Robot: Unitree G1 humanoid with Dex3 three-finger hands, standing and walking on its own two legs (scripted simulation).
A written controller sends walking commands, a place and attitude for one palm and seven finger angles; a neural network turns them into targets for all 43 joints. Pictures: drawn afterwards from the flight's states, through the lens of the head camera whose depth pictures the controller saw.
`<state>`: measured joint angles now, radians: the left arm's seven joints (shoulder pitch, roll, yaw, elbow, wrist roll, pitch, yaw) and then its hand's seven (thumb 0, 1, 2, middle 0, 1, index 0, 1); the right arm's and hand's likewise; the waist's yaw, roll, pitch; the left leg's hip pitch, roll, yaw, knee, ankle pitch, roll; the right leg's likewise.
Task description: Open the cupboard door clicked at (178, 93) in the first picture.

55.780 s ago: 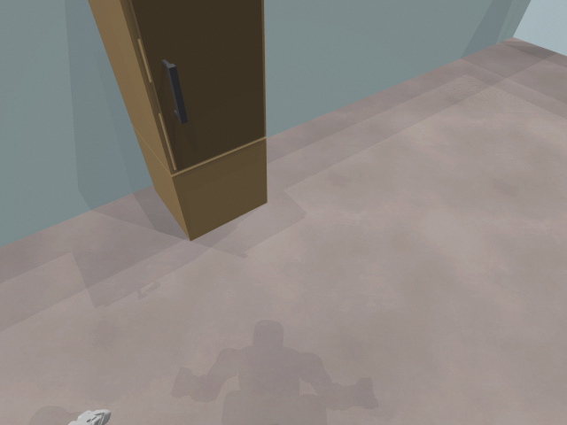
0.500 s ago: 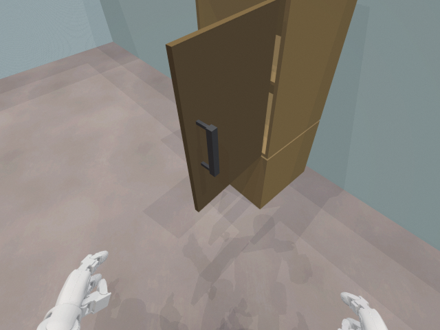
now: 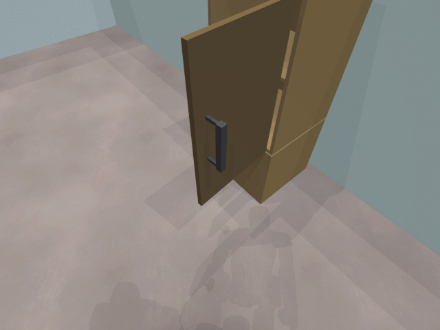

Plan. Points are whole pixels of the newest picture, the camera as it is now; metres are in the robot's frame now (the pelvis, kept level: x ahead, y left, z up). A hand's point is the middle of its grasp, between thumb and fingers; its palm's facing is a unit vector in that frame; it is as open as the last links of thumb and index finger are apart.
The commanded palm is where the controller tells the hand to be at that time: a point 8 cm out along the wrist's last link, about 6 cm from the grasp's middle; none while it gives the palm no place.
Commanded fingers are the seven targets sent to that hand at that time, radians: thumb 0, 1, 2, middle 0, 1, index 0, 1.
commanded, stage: let the arm hang, fingers relaxed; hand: left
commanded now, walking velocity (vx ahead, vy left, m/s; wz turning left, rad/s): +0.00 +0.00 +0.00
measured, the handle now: (215, 144) +0.58 +0.05 -0.05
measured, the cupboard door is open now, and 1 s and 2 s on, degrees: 95 95 95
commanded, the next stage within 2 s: look to check the result in 0.42 s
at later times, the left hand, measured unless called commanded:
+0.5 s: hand out of the picture +0.02 +0.16 -0.18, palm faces +0.04 -0.98 -0.19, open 7.3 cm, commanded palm none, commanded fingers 0.00 0.90 0.90 -0.20 -0.30 -0.20 -0.30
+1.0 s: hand out of the picture +0.04 +0.16 -0.17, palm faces +0.04 -0.98 -0.19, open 7.4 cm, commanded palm none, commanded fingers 0.00 0.90 0.90 -0.20 -0.30 -0.20 -0.30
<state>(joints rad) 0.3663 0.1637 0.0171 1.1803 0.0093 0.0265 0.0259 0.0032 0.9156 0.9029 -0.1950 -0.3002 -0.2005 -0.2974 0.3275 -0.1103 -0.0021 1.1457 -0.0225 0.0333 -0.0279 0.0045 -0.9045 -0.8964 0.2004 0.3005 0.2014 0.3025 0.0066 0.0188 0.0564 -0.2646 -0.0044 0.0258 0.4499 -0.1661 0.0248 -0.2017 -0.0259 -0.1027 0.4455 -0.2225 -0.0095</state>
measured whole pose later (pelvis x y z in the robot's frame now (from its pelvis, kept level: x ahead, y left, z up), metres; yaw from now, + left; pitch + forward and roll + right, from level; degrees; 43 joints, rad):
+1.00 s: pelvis +0.04 -0.01 +0.00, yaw +0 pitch -2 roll +0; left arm 0.26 0.15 0.01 1.15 0.01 -0.01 0.03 0.00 0.91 0.90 -0.20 -0.30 -0.20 -0.30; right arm 0.24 -0.15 0.00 1.16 -0.02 0.01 -0.04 0.00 -0.91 -0.90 0.20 0.30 0.20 0.30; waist 0.00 0.00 0.05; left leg -0.17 0.00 0.02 0.40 -0.20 0.00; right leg -0.10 -0.01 -0.11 0.39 -0.26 -0.02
